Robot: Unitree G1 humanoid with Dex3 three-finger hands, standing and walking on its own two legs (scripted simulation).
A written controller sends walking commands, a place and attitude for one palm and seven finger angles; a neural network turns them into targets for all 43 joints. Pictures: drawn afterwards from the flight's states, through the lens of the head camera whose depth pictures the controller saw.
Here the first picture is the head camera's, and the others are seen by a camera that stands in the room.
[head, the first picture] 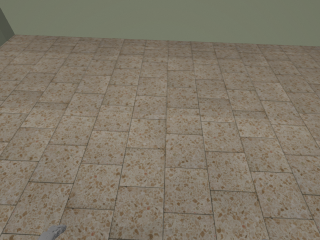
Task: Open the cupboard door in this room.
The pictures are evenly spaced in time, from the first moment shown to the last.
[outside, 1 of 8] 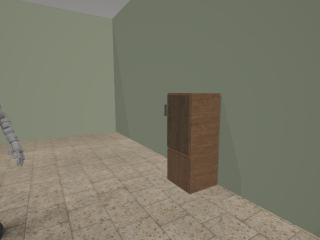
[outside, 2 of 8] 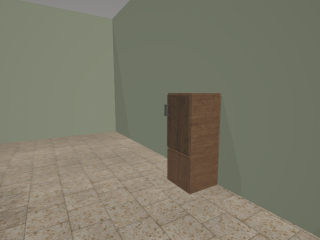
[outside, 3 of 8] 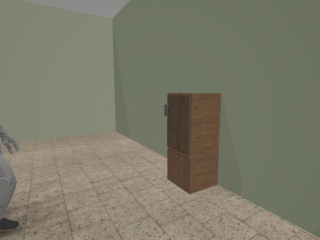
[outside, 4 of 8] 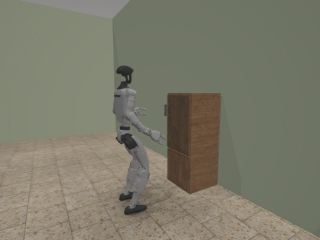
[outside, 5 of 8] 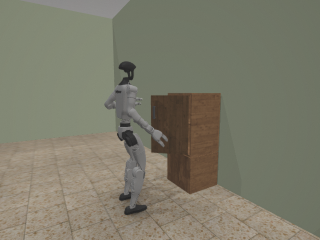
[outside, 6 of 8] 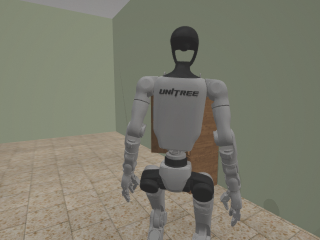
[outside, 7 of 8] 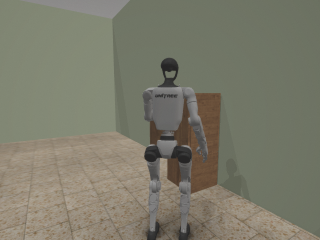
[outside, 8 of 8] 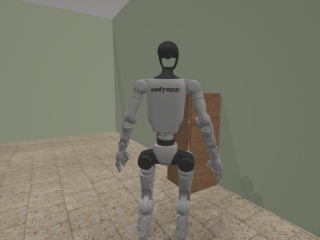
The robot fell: no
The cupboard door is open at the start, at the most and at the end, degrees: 0 97 97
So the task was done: yes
